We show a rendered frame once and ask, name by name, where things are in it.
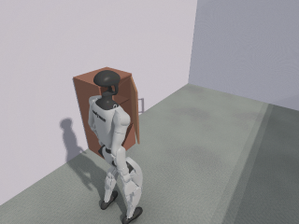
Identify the cupboard door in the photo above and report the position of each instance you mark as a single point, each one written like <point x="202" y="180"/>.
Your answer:
<point x="134" y="94"/>

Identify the handle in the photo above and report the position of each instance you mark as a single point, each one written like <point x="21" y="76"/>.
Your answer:
<point x="142" y="105"/>

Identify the robot right hand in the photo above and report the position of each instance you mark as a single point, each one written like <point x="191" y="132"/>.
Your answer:
<point x="128" y="189"/>

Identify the right robot foot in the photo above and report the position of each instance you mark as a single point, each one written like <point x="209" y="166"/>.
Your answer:
<point x="138" y="211"/>

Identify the robot head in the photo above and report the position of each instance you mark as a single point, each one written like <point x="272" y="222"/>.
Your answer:
<point x="107" y="78"/>

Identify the robot right upper arm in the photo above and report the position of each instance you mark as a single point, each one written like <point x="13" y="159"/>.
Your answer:
<point x="121" y="121"/>

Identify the robot right forearm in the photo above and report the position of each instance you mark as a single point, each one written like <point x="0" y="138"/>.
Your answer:
<point x="123" y="170"/>

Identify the robot left forearm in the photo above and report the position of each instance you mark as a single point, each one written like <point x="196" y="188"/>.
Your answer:
<point x="94" y="130"/>

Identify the robot left upper arm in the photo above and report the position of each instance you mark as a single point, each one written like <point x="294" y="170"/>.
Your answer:
<point x="91" y="121"/>

